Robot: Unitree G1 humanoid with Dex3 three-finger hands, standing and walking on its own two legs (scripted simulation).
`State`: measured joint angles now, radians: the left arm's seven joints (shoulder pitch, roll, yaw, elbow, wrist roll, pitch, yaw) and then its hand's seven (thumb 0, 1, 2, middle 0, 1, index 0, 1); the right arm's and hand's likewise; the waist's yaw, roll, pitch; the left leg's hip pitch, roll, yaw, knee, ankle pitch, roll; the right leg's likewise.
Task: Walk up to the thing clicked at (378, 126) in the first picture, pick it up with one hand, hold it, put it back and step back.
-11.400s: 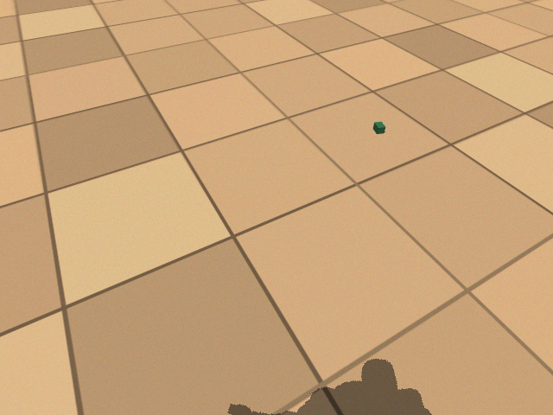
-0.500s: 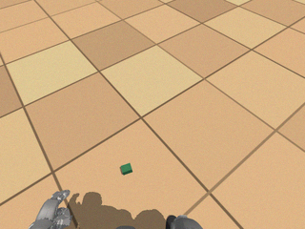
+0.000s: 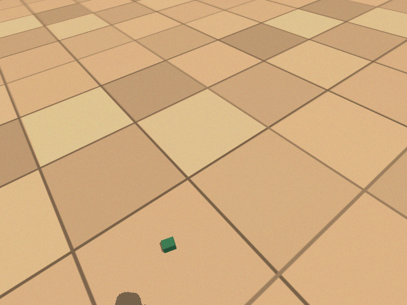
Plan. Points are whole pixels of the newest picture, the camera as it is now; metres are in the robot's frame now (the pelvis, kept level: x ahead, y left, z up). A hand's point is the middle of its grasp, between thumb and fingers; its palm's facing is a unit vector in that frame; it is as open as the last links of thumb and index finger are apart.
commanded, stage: walk up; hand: left
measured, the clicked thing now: (168, 244) +0.56 +0.27 -0.74
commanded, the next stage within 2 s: none
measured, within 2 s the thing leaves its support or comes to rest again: neither
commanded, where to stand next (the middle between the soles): +0.16 +0.04 m, yaw -1 degrees
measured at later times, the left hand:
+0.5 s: hand out of the picture +0.10 +0.35 -0.17, palm faces -0.01 -0.94 -0.35, open 7.3 cm
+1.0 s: hand out of the picture +0.03 +0.31 -0.13, palm faces +0.00 -0.92 -0.40, open 7.4 cm
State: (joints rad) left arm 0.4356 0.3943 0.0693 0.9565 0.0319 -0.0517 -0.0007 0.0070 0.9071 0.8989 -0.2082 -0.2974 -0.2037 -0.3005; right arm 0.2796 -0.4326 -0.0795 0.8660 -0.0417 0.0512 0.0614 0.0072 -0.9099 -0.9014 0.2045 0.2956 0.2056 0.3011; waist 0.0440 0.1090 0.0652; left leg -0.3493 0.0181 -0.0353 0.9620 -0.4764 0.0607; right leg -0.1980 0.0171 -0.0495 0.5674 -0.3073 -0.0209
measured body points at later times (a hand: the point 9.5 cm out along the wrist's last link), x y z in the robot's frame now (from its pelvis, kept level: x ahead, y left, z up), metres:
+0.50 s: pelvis +0.04 +0.08 -0.01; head +0.09 +0.11 +0.44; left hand +0.10 +0.39 -0.15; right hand +0.17 -0.21 -0.11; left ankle +0.13 +0.19 -0.73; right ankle +0.02 -0.09 -0.68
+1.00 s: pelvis +0.02 +0.03 +0.00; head +0.04 +0.02 +0.45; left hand +0.03 +0.36 -0.10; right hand +0.05 -0.30 -0.12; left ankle +0.03 +0.16 -0.68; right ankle +0.01 -0.04 -0.73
